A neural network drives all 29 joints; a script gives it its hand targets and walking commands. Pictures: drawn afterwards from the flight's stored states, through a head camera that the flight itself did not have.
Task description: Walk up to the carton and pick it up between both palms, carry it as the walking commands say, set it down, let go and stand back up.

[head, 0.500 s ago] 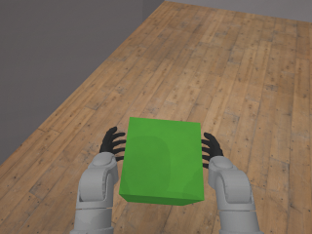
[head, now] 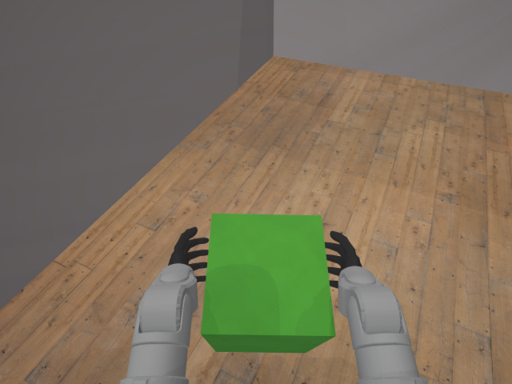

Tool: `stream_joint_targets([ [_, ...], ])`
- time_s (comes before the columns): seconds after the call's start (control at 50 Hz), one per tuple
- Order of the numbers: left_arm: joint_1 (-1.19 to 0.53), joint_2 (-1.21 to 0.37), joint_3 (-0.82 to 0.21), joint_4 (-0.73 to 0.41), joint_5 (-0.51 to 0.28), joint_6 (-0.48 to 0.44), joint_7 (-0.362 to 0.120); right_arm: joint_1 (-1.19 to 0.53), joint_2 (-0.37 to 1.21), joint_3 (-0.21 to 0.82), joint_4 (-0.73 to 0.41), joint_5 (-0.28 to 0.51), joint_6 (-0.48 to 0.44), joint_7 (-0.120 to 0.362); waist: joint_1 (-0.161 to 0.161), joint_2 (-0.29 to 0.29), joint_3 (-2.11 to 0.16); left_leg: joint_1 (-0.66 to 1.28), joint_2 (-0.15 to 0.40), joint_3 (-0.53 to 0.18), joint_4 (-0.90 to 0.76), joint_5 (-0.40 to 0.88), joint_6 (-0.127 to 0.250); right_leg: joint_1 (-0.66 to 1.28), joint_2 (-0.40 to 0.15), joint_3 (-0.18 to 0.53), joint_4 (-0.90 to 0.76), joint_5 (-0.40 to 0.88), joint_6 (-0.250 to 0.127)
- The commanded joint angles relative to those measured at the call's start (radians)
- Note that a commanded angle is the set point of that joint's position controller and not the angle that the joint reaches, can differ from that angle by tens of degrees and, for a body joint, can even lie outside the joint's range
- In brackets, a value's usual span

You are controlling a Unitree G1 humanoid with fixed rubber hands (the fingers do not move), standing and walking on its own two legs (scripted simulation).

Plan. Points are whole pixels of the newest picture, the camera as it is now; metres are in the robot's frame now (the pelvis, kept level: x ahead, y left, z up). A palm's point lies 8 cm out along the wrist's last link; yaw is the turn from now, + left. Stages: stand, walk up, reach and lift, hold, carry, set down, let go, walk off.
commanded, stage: carry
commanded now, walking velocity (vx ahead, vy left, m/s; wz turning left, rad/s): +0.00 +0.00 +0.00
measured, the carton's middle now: (263, 290) +0.31 +0.00 -0.04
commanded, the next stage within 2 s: none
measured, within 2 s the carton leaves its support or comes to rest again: neither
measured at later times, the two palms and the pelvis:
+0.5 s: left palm (195, 230) +0.39 +0.11 +0.04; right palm (345, 233) +0.37 -0.15 +0.04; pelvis +0.08 -0.01 +0.00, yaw -3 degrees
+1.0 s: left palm (212, 190) +0.46 +0.08 +0.07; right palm (353, 194) +0.44 -0.18 +0.06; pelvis +0.16 -0.04 +0.02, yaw -2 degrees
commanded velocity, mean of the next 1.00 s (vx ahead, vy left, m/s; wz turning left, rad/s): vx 0.00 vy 0.00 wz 0.00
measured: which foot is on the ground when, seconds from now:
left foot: down 0.00-0.22, up 0.24-0.34, down 0.36-1.00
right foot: down 0.00-0.40, up 0.42-0.48, down 0.50-0.96, up 0.98-1.00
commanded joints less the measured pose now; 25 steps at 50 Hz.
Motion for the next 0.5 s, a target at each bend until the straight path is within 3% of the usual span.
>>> stream_joint_targets([
  [0.0, -0.338, -0.909, -0.474, -0.154, -0.233, -0.055, -0.205, -0.557, 0.861, 0.552, -0.245, 0.327, -0.080, 0.204, 0.000, -0.115, -0.318, 0.003, 0.014, 0.011, -0.112, 0.277, 0.024, 0.296, -0.193, 0.141, 0.019, 1.202, -0.001],
  [0.02, -0.331, -0.902, -0.452, -0.131, -0.220, -0.053, -0.204, -0.539, 0.848, 0.533, -0.209, 0.311, -0.079, 0.205, 0.004, -0.104, -0.329, 0.048, 0.016, 0.013, -0.080, 0.473, 0.028, 0.257, -0.169, 0.117, 0.047, 1.191, 0.013],
  [0.04, -0.326, -0.908, -0.478, -0.185, -0.236, -0.055, -0.196, -0.497, 0.870, 0.552, -0.232, 0.334, -0.079, 0.206, 0.004, -0.059, -0.348, 0.111, 0.007, 0.012, -0.069, 0.679, 0.028, 0.233, -0.129, 0.062, 0.143, 1.182, 0.011],
  [0.06, -0.336, -0.908, -0.506, -0.230, -0.256, -0.044, -0.196, -0.510, 0.873, 0.577, -0.272, 0.354, -0.069, 0.207, 0.003, 0.003, -0.359, 0.188, 0.029, -0.014, -0.055, 0.841, 0.035, 0.142, -0.103, 0.054, 0.150, 1.008, 0.023],
  [0.08, -0.347, -0.893, -0.487, -0.201, -0.248, -0.043, -0.198, -0.467, 0.855, 0.543, -0.219, 0.321, -0.071, 0.201, 0.001, 0.037, -0.369, 0.265, 0.053, -0.022, -0.015, 0.968, 0.046, 0.053, -0.069, 0.031, 0.124, 0.816, 0.033],
  [0.12, -0.329, -0.886, -0.514, -0.252, -0.263, -0.035, -0.200, -0.384, 0.858, 0.540, -0.200, 0.304, -0.056, 0.201, 0.000, 0.071, -0.347, 0.307, 0.085, -0.049, 0.033, 1.021, 0.065, -0.008, -0.052, 0.036, 0.000, 0.579, 0.033],
  [0.14, -0.376, -0.906, -0.553, -0.323, -0.296, -0.028, -0.203, -0.379, 0.877, 0.557, -0.230, 0.323, -0.050, 0.205, 0.002, 0.081, -0.348, 0.243, 0.082, -0.057, 0.031, 0.965, 0.065, 0.057, -0.054, 0.046, -0.029, 0.552, 0.023],
  [0.16, -0.303, -0.875, -0.446, -0.101, -0.204, -0.042, -0.204, -0.382, 0.824, 0.475, -0.107, 0.253, -0.072, 0.201, 0.002, 0.001, -0.332, 0.148, 0.056, -0.021, 0.064, 0.851, 0.047, 0.141, -0.063, 0.049, -0.050, 0.697, 0.028],
  [0.18, -0.309, -0.868, -0.445, -0.138, -0.210, -0.057, -0.205, -0.445, 0.827, 0.505, -0.184, 0.272, -0.088, 0.195, 0.012, -0.123, -0.327, -0.033, 0.004, 0.010, 0.110, 0.595, 0.031, 0.309, -0.101, 0.071, -0.036, 1.022, 0.024],
  [0.2, -0.312, -0.869, -0.433, -0.096, -0.194, -0.083, -0.210, -0.429, 0.808, 0.473, -0.158, 0.234, -0.111, 0.197, 0.021, -0.241, -0.250, -0.323, -0.081, 0.086, 0.115, -0.022, 0.010, 0.504, -0.164, 0.159, -0.005, 1.407, -0.013],
  [0.22, -0.346, -0.896, -0.479, -0.186, -0.243, -0.081, -0.211, -0.502, 0.828, 0.537, -0.273, 0.298, -0.107, 0.197, 0.027, -0.263, -0.253, -0.403, -0.067, 0.046, 0.105, -0.173, 0.020, 0.558, -0.215, 0.215, 0.000, 1.546, -0.034],
  [0.24, -0.366, -0.894, -0.506, -0.221, -0.259, -0.068, -0.206, -0.471, 0.835, 0.550, -0.258, 0.318, -0.091, 0.198, 0.026, -0.178, -0.248, -0.394, -0.068, 0.035, 0.033, -0.149, 0.024, 0.563, -0.230, 0.225, -0.001, 1.512, -0.056],
  [0.26, -0.337, -0.909, -0.508, -0.203, -0.252, -0.071, -0.205, -0.470, 0.835, 0.551, -0.265, 0.319, -0.097, 0.200, 0.022, -0.127, -0.284, -0.327, -0.073, 0.043, -0.036, -0.075, 0.025, 0.532, -0.210, 0.192, 0.023, 1.412, -0.058],
  [0.28, -0.313, -0.930, -0.567, -0.293, -0.298, -0.037, -0.205, -0.476, 0.861, 0.613, -0.356, 0.375, -0.067, 0.196, 0.012, -0.108, -0.321, -0.205, -0.062, 0.026, -0.123, 0.041, 0.033, 0.465, -0.190, 0.146, 0.033, 1.266, -0.037],
  [0.3, -0.365, -0.928, -0.583, -0.306, -0.315, -0.014, -0.202, -0.429, 0.882, 0.604, -0.303, 0.368, -0.041, 0.196, -0.007, -0.098, -0.352, 0.006, -0.037, 0.026, -0.233, 0.353, 0.040, 0.319, -0.153, 0.076, 0.085, 1.116, -0.008],
  [0.32, -0.299, -0.910, -0.567, -0.281, -0.297, 0.009, -0.200, -0.422, 0.872, 0.606, -0.308, 0.363, -0.020, 0.197, -0.011, -0.052, -0.379, 0.216, 0.007, -0.033, -0.233, 0.683, 0.060, 0.156, -0.112, 0.065, 0.134, 0.859, 0.019],
  [0.34, -0.270, -0.882, -0.509, -0.189, -0.244, 0.006, -0.195, -0.354, 0.850, 0.533, -0.179, 0.302, -0.018, 0.203, -0.015, 0.021, -0.419, 0.413, 0.109, -0.126, -0.136, 1.091, 0.109, -0.041, -0.071, 0.051, 0.157, 0.533, 0.038],
  [0.36, -0.297, -0.894, -0.530, -0.205, -0.269, 0.019, -0.199, -0.373, 0.835, 0.543, -0.235, 0.304, -0.012, 0.203, -0.012, 0.089, -0.346, 0.457, 0.217, -0.218, -0.088, 1.489, 0.177, -0.171, 0.010, 0.016, 0.200, 0.042, 0.050],
  [0.38, -0.297, -0.849, -0.445, -0.070, -0.205, -0.015, -0.205, -0.286, 0.779, 0.422, -0.030, 0.190, -0.051, 0.207, -0.022, 0.201, -0.313, 0.589, 0.254, -0.246, -0.071, 1.580, 0.211, -0.319, 0.014, 0.020, 0.166, -0.151, 0.050],
  [0.4, -0.314, -0.838, -0.417, -0.016, -0.177, -0.035, -0.206, -0.354, 0.773, 0.419, -0.018, 0.192, -0.076, 0.211, -0.020, 0.254, -0.283, 0.611, 0.259, -0.251, -0.067, 1.526, 0.210, -0.371, -0.004, 0.056, 0.147, -0.167, 0.035],
  [0.42, -0.391, -0.866, -0.466, -0.113, -0.226, -0.048, -0.213, -0.441, 0.823, 0.462, -0.107, 0.232, -0.091, 0.209, -0.015, 0.211, -0.240, 0.532, 0.245, -0.222, -0.067, 1.384, 0.183, -0.339, -0.015, 0.077, 0.037, -0.130, 0.027],
  [0.44, -0.381, -0.899, -0.482, -0.115, -0.237, -0.062, -0.221, -0.439, 0.854, 0.479, -0.107, 0.252, -0.106, 0.217, -0.003, 0.191, -0.272, 0.412, 0.199, -0.147, -0.034, 1.232, 0.130, -0.165, -0.025, 0.058, -0.097, 0.014, 0.033],
  [0.46, -0.358, -0.947, -0.490, -0.101, -0.253, -0.059, -0.230, -0.431, 0.872, 0.496, -0.113, 0.260, -0.100, 0.217, 0.005, 0.137, -0.298, 0.245, 0.173, -0.098, -0.019, 1.042, 0.079, 0.035, -0.055, 0.064, -0.142, 0.288, 0.029],
  [0.48, -0.364, -0.945, -0.513, -0.149, -0.278, -0.056, -0.231, -0.433, 0.893, 0.531, -0.153, 0.283, -0.092, 0.218, -0.006, 0.024, -0.318, 0.127, 0.120, -0.069, 0.000, 0.731, 0.043, 0.164, -0.106, 0.106, -0.078, 0.632, 0.025],
])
